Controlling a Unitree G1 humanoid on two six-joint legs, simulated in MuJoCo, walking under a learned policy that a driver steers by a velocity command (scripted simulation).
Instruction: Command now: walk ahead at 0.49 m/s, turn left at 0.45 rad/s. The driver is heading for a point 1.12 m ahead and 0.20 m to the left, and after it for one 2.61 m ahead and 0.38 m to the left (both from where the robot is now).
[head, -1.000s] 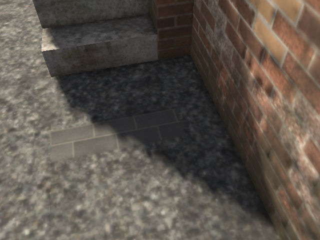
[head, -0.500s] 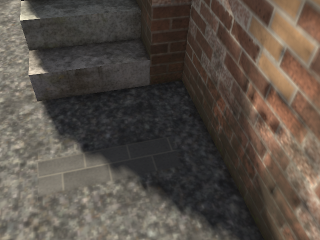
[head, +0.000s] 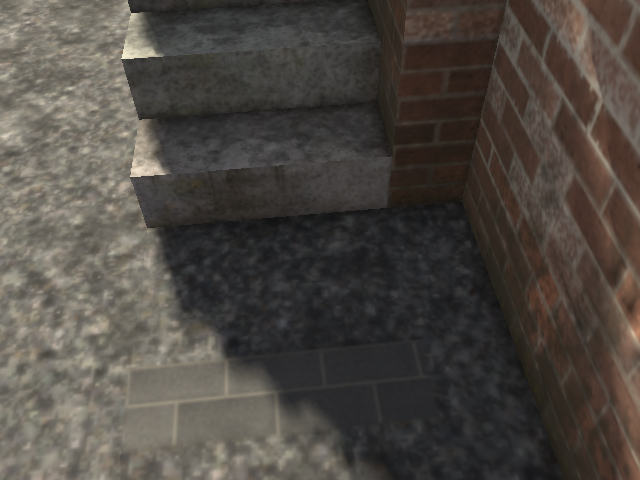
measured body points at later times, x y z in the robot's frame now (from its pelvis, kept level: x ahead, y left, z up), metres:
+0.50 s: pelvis +0.27 +0.11 +0.00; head +0.30 +0.14 +0.44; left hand +0.36 +0.41 -0.12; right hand +0.42 -0.13 -0.11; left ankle +0.29 +0.17 -0.75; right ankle +0.33 -0.07 -0.65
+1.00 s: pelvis +0.59 +0.15 -0.02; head +0.63 +0.15 +0.43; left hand +0.61 +0.45 -0.13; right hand +0.73 -0.09 -0.15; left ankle +0.44 +0.23 -0.65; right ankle +0.68 +0.10 -0.75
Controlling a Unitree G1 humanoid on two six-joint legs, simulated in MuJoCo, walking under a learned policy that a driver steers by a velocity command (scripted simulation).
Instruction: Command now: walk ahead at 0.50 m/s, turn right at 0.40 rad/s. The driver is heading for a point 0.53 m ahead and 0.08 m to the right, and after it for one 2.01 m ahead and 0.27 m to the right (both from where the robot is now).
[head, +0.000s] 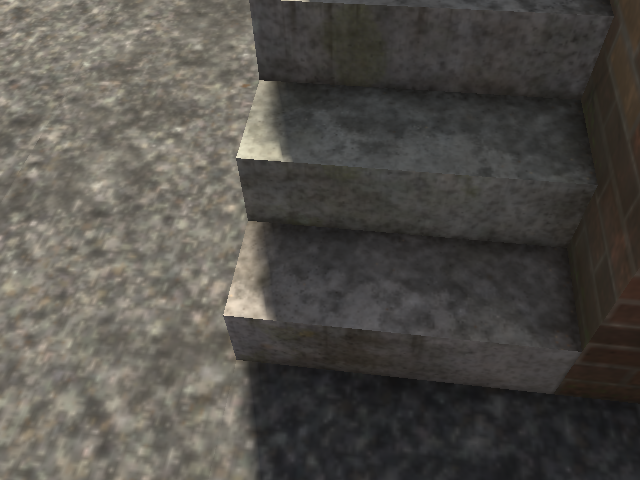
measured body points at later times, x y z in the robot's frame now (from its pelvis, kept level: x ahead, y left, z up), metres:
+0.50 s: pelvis +0.28 +0.03 +0.01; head +0.30 +0.03 +0.46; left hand +0.40 +0.29 -0.12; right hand +0.39 -0.26 -0.08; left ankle +0.36 +0.11 -0.73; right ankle +0.14 -0.06 -0.65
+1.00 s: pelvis +0.38 +0.00 +0.01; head +0.39 -0.05 +0.46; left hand +0.62 +0.14 -0.09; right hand +0.33 -0.26 -0.15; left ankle +0.41 +0.16 -0.67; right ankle +0.40 -0.11 -0.73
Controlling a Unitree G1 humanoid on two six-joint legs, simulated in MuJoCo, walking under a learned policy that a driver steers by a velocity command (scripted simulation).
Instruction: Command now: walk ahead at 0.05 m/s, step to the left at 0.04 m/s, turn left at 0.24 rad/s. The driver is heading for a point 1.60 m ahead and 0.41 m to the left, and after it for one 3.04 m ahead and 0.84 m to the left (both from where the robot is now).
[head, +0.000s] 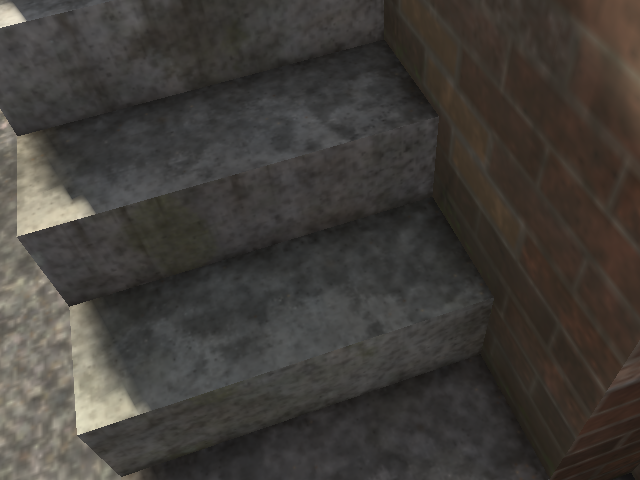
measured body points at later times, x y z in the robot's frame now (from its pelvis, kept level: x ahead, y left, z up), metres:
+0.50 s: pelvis -0.04 +0.06 +0.00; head -0.01 +0.09 +0.45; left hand +0.03 +0.37 -0.12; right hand +0.18 -0.18 -0.09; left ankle -0.05 +0.13 -0.74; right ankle +0.01 -0.09 -0.67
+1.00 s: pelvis -0.04 +0.01 +0.00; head -0.01 +0.00 +0.45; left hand -0.04 +0.31 -0.10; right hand +0.21 -0.17 -0.11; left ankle -0.13 +0.14 -0.70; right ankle +0.01 -0.08 -0.74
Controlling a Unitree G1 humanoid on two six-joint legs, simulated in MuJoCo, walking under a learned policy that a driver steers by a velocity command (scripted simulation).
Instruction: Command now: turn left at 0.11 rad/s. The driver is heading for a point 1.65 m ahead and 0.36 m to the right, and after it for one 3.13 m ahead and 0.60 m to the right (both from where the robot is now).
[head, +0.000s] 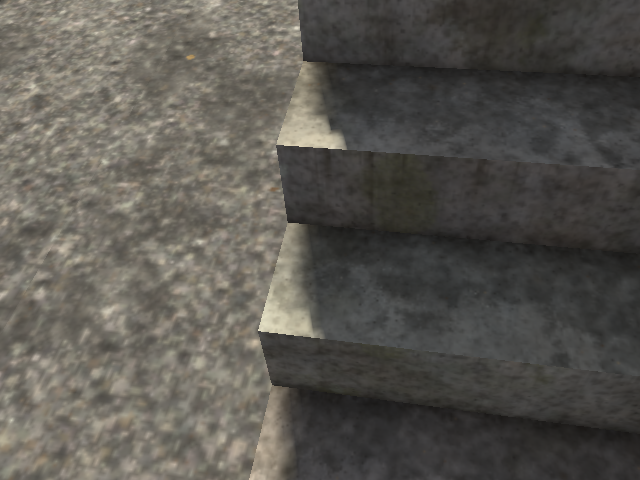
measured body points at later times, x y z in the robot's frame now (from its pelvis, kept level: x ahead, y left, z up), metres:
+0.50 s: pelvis +0.00 +0.03 +0.00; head +0.00 +0.04 +0.45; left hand +0.08 +0.30 -0.14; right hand +0.10 -0.21 -0.13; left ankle -0.02 +0.15 -0.74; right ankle +0.00 -0.11 -0.74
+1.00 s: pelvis +0.03 +0.01 +0.00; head +0.03 +0.01 +0.45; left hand +0.10 +0.28 -0.14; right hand +0.09 -0.26 -0.14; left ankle -0.02 +0.15 -0.74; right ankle +0.00 -0.11 -0.74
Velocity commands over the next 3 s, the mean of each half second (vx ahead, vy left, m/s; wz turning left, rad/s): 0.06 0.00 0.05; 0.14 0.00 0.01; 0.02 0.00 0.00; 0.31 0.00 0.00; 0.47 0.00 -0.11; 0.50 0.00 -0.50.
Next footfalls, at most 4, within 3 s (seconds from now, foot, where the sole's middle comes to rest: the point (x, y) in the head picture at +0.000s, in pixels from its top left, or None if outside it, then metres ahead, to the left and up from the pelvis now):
0.08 left None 0.02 0.15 -0.78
2.32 left None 0.23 0.18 -0.78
2.82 right None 0.34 -0.08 -0.58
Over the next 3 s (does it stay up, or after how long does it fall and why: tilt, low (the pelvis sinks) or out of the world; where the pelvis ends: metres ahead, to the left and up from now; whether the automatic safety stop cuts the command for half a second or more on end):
stays up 0.32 -0.01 0.10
